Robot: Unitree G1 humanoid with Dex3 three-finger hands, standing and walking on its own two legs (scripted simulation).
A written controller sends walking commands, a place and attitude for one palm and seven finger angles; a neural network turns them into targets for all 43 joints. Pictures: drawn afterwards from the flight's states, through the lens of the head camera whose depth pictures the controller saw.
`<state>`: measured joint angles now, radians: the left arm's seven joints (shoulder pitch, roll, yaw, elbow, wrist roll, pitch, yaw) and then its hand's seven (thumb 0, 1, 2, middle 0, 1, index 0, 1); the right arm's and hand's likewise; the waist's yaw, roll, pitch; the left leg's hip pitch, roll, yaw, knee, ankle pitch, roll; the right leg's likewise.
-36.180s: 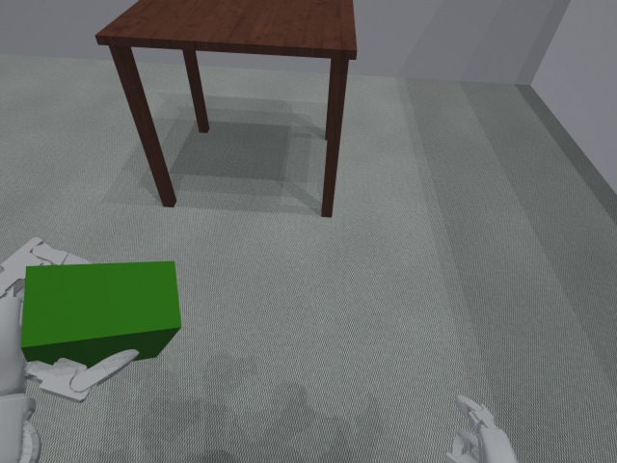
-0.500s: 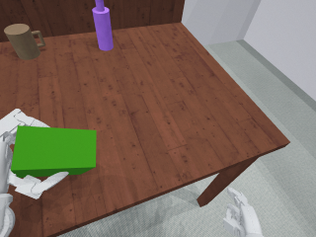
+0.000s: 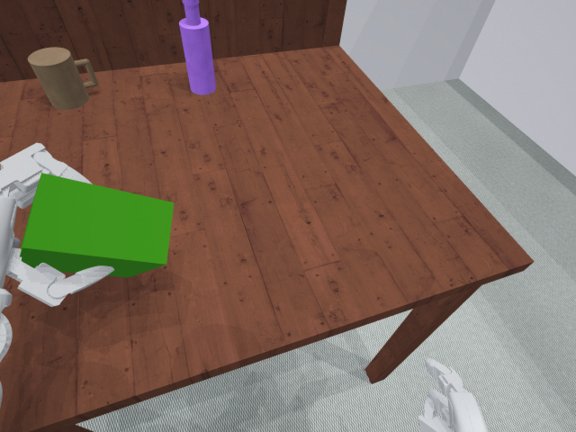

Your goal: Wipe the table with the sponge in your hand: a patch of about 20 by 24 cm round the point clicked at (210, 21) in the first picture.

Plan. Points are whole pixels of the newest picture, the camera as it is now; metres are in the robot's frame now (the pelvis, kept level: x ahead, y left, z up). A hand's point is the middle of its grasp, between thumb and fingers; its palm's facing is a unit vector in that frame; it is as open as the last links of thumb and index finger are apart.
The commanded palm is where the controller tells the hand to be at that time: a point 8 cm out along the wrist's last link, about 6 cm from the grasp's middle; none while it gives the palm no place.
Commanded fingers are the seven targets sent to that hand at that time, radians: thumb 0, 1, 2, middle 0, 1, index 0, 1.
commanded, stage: turn the palm down, sponge in hand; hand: left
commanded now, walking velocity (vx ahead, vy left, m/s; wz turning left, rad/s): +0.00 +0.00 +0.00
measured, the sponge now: (112, 238) +0.26 +0.24 +0.15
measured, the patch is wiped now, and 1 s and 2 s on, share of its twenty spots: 0.00 0.00 0.00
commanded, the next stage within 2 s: none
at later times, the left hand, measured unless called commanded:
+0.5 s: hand (77, 278) +0.21 +0.24 +0.17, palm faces +0.33 -0.60 -0.73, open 10.4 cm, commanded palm +0.17 +0.26 +0.21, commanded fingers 0.00 0.10 1.30 -1.20 -1.60 -1.20 -1.60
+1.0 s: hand (93, 261) +0.22 +0.23 +0.18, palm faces +0.26 -0.37 -0.89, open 10.4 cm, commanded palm +0.18 +0.25 +0.24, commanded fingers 0.00 0.10 1.30 -1.20 -1.60 -1.20 -1.60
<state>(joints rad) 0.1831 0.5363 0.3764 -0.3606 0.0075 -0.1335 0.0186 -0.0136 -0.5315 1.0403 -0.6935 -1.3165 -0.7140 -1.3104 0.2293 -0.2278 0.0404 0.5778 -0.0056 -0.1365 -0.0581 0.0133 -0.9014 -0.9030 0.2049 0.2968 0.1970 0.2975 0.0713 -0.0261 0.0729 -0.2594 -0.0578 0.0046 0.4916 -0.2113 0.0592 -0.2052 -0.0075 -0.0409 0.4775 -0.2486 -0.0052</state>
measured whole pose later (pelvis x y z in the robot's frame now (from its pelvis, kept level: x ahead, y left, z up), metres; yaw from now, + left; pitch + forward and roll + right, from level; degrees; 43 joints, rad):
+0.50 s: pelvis -0.01 -0.05 -0.01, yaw +1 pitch -2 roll +0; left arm 0.22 0.57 0.35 -0.37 0.14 0.18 -0.07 -0.01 -0.53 1.04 -0.69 -1.32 -0.71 -1.31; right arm 0.14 -0.24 0.07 0.59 0.03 -0.07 -0.12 0.01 -0.90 -0.90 0.21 0.30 0.20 0.30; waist 0.11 0.07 0.01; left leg -0.32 -0.02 -0.04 0.62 -0.26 -0.01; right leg -0.27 0.03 -0.08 0.63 -0.32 -0.07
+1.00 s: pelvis -0.01 -0.05 -0.02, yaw -1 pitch -1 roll +0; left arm 0.26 0.68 0.29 -0.48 0.33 0.24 -0.05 -0.01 -0.53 1.04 -0.70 -1.31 -0.72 -1.30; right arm 0.18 -0.29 0.01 0.58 0.06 -0.06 -0.15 0.02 -0.90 -0.90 0.20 0.30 0.19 0.30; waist 0.10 0.09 -0.01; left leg -0.35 -0.01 -0.01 0.69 -0.31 0.00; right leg -0.31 0.04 -0.05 0.69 -0.36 -0.06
